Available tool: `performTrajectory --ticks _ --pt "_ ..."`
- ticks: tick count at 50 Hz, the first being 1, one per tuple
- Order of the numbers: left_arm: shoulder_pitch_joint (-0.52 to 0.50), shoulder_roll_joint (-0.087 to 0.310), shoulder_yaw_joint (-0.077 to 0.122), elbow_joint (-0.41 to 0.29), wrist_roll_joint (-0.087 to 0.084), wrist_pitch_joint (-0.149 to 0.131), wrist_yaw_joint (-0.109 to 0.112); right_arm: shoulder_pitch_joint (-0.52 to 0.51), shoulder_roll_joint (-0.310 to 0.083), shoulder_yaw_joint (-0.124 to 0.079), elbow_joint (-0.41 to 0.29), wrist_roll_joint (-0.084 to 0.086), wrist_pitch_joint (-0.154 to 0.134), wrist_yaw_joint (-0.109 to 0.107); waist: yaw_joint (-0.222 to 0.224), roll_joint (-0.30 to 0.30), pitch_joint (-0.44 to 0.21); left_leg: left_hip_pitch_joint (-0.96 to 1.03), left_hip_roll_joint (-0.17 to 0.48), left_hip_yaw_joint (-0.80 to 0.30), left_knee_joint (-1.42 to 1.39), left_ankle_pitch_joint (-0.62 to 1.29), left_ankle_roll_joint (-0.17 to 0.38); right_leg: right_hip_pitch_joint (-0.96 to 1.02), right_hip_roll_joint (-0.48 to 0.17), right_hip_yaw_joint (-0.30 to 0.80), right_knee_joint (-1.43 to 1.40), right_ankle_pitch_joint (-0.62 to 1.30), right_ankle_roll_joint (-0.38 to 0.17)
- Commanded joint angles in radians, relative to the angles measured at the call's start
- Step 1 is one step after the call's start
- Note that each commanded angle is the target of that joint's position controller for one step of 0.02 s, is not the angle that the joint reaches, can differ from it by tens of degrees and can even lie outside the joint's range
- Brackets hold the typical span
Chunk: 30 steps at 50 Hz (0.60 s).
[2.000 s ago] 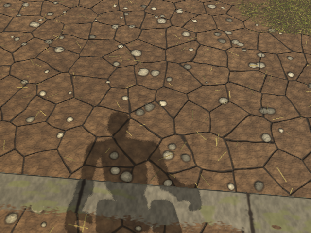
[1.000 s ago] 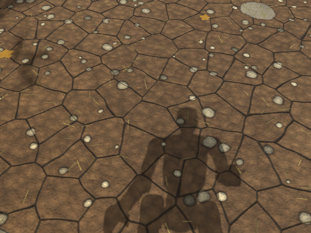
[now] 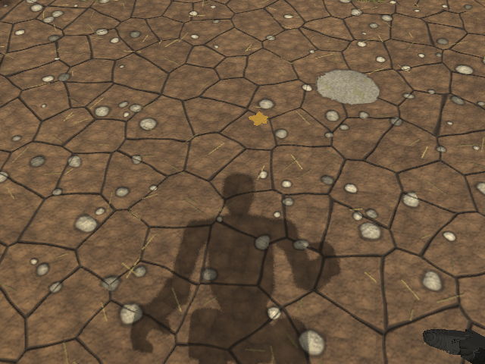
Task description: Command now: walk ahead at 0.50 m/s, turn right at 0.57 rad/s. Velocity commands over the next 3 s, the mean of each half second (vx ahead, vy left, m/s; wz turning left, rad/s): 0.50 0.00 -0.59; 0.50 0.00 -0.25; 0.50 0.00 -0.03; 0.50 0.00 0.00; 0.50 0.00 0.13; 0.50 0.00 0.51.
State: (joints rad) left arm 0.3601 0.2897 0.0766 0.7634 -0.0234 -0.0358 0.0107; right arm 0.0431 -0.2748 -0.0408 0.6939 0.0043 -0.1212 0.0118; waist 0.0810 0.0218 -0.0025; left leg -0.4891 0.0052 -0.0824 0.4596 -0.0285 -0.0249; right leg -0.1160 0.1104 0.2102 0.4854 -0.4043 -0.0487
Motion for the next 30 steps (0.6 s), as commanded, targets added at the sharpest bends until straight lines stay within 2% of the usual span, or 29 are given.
performTrajectory --ticks 1,2,3,4,5,6,7,8,10,13,15,18,20,22,24,25,26,27,28,29,30 --pt "-0.047 0.044 0.0 -0.089 0.017 -0.014 -0.001 0.247 -0.208 -0.075 -0.025 -0.02 -0.027 -0.014 -0.181 -0.05 -0.205 0.506 0.181 -0.142 -0.012 -0.088 0.112 -0.203 -0.126 0.094 0.298 0.218 -0.058" --pt "0.086 -0.01 -0.019 -0.124 -0.008 -0.026 -0.002 0.347 -0.292 -0.097 0.01 -0.031 -0.011 -0.013 -0.13 0.289 -0.331 0.822 0.403 -0.591 -0.088 -0.284 0.277 -0.543 0.005 -0.052 0.62 -0.156 0.004" --pt "0.089 0.088 -0.005 -0.104 -0.017 -0.027 0.0 0.344 -0.212 -0.081 0.002 -0.009 -0.005 -0.007 -0.148 0.247 -0.292 0.813 0.429 -0.717 -0.136 -0.49 0.278 -0.682 -0.076 -0.033 0.776 -0.181 0.017" --pt "-0.007 0.146 0.012 -0.112 -0.012 -0.021 -0.001 0.304 -0.149 -0.064 -0.011 -0.006 0.001 -0.011 -0.176 0.136 -0.17 0.706 0.384 -0.564 -0.146 -0.486 0.234 -0.719 -0.111 -0.04 0.828 -0.087 0.025" --pt "-0.065 0.14 0.014 -0.124 -0.002 -0.016 0.0 0.257 -0.131 -0.055 -0.017 -0.013 0.008 -0.012 -0.164 0.064 -0.096 0.589 0.34 -0.426 -0.156 -0.358 0.206 -0.695 -0.143 -0.072 0.821 -0.012 0.032" --pt "-0.099 0.129 0.017 -0.138 0.007 -0.015 -0.003 0.221 -0.11 -0.047 -0.011 -0.017 0.013 -0.012 -0.146 0.055 -0.04 0.495 0.299 -0.33 -0.179 -0.246 0.198 -0.676 -0.168 -0.075 0.775 0.04 0.035" --pt "-0.096 0.115 0.019 -0.144 0.002 -0.011 -0.01 0.202 -0.095 -0.041 -0.007 -0.022 0.013 -0.014 -0.121 0.082 -0.017 0.431 0.271 -0.253 -0.203 -0.178 0.188 -0.634 -0.194 -0.079 0.747 0.07 0.035" --pt "-0.087 0.098 0.018 -0.147 -0.006 -0.005 -0.015 0.195 -0.088 -0.04 -0.002 -0.02 0.011 -0.013 -0.11 0.102 -0.008 0.395 0.252 -0.198 -0.229 -0.144 0.188 -0.607 -0.205 -0.092 0.724 0.084 0.037" --pt "-0.098 0.067 0.013 -0.161 -0.007 0.006 -0.019 0.198 -0.102 -0.046 0.012 -0.011 0.004 -0.012 -0.101 0.097 0.003 0.371 0.252 -0.118 -0.266 -0.072 0.205 -0.613 -0.217 -0.11 0.683 0.112 0.047" --pt "-0.149 0.051 0.006 -0.184 0.002 0.012 -0.021 0.208 -0.138 -0.06 0.037 -0.014 0.003 -0.015 -0.104 0.058 0.011 0.395 0.27 -0.026 -0.289 0.045 0.221 -0.653 -0.228 -0.113 0.575 0.204 0.065" --pt "-0.186 0.045 0.002 -0.19 0.001 0.008 -0.03 0.206 -0.149 -0.062 0.049 -0.013 0.01 -0.018 -0.114 0.052 0.015 0.413 0.255 0.052 -0.29 0.086 0.205 -0.64 -0.226 -0.131 0.47 0.306 0.064" --pt "-0.284 0.027 -0.007 -0.212 0.002 -0.001 -0.049 0.23 -0.169 -0.065 0.07 -0.006 0.021 -0.023 -0.151 0.045 0.043 0.431 0.242 0.144 -0.286 0.099 0.178 -0.593 -0.209 -0.184 0.304 0.42 0.049" --pt "-0.336 0.025 -0.009 -0.233 -0.001 -0.002 -0.061 0.255 -0.187 -0.07 0.085 0.002 0.029 -0.023 -0.167 0.044 0.062 0.47 0.256 0.174 -0.279 0.108 0.167 -0.577 -0.199 -0.215 0.235 0.412 0.033" --pt "-0.363 0.036 -0.005 -0.252 -0.003 -0.001 -0.071 0.267 -0.205 -0.076 0.097 0.014 0.04 -0.022 -0.163 0.051 0.076 0.522 0.277 0.2 -0.248 0.188 0.153 -0.562 -0.184 -0.241 0.186 0.35 0.006" --pt "-0.328 0.068 0.012 -0.257 0.003 0.003 -0.074 0.259 -0.235 -0.086 0.097 0.023 0.052 -0.027 -0.123 0.079 0.04 0.561 0.281 0.242 -0.136 0.499 0.133 -0.462 -0.128 -0.294 0.16 0.245 -0.036" --pt "-0.256 0.096 0.028 -0.244 0.006 0.007 -0.072 0.255 -0.25 -0.09 0.096 0.027 0.059 -0.031 -0.076 0.091 -0.008 0.564 0.273 0.263 -0.019 0.663 0.122 -0.359 -0.087 -0.321 0.147 0.206 -0.062" --pt "-0.102 0.134 0.054 -0.204 0.005 0.009 -0.064 0.25 -0.241 -0.085 0.097 0.031 0.064 -0.034 0.013 0.069 -0.087 0.498 0.246 0.29 0.172 0.703 0.099 -0.134 -0.044 -0.328 0.073 0.273 -0.099" --pt "0.067 0.197 0.083 -0.161 0.004 0.017 -0.044 0.268 -0.197 -0.066 0.088 0.011 0.058 -0.036 0.087 -0.011 -0.179 0.264 0.211 0.289 0.45 0.446 0.062 0.186 -0.115 -0.185 0.063 0.312 -0.147" --pt "0.038 0.318 0.092 -0.165 -0.001 0.007 -0.034 0.38 -0.045 -0.014 0.033 -0.03 0.033 -0.017 -0.048 -0.3 -0.27 -0.187 0.025 0.223 0.822 -0.525 0.003 0.516 -0.404 0.375 -0.002 0.214 -0.326" --pt "0.1 0.233 0.067 -0.179 0.002 -0.004 -0.038 0.302 -0.128 -0.024 0.042 0.009 -0.002 -0.001 0.039 -0.193 -0.422 -0.273 0.006 0.008 0.937 -0.561 0.013 0.548 -0.475 0.604 -0.159 0.069 -0.367" --pt "0.065 0.189 0.052 -0.159 0.013 -0.016 -0.043 0.194 -0.176 -0.039 0.013 0.05 -0.014 0.004 0.051 -0.14 -0.261 -0.351 0.048 0.01 0.939 -0.47 0.028 0.446 -0.442 0.445 -0.174 0.129 -0.311"
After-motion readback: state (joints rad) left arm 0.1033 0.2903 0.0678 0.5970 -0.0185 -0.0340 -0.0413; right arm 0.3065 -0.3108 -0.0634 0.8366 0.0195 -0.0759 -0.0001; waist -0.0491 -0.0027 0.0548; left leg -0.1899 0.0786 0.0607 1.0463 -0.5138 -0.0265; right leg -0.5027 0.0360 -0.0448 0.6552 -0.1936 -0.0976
